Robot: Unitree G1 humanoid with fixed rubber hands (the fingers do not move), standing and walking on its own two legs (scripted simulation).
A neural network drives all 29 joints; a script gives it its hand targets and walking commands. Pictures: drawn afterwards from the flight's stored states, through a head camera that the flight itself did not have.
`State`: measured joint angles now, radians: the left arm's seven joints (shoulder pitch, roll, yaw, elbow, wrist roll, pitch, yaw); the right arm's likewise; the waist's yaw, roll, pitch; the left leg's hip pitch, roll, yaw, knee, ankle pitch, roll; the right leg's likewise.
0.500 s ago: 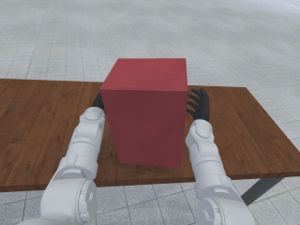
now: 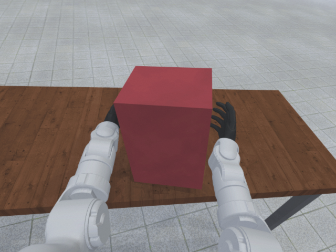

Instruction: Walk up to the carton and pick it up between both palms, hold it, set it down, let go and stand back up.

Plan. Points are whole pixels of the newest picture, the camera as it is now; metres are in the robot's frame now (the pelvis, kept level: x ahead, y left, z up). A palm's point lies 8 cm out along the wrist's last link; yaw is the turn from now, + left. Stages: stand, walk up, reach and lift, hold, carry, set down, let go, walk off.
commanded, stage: set down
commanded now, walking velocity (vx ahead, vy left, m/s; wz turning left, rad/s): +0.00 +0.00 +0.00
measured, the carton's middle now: (169, 129) +0.42 -0.06 +0.08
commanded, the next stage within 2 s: none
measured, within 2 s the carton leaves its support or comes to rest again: rests again in 0.44 s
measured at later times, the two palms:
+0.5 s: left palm (116, 126) +0.42 +0.08 +0.10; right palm (230, 142) +0.34 -0.20 +0.11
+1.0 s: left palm (119, 127) +0.42 +0.07 +0.09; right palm (232, 145) +0.34 -0.20 +0.10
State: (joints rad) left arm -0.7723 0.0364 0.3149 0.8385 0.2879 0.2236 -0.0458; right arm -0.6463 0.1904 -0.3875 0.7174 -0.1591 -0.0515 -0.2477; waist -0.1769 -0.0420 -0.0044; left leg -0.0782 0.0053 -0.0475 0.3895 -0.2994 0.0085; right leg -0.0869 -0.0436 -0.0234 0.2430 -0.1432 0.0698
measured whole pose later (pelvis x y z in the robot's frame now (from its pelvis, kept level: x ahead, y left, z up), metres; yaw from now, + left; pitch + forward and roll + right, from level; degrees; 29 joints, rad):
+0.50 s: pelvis -0.01 +0.00 +0.00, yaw -2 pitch +0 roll -2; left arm -0.84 0.04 0.38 1.02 0.29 0.08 -0.09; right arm -0.66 0.17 -0.50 0.81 -0.26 -0.12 -0.20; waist -0.13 -0.05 0.00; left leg -0.08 0.01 -0.02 0.37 -0.28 0.01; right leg -0.12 -0.04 0.01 0.26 -0.13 0.07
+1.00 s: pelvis -0.02 +0.00 +0.00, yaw -4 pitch +1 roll -1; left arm -0.88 0.05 0.37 1.06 0.29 -0.02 -0.06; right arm -0.70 0.15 -0.50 0.84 -0.27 -0.17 -0.20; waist -0.12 -0.06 0.02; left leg -0.13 0.01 0.02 0.37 -0.27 0.01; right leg -0.19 -0.04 0.04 0.28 -0.12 0.07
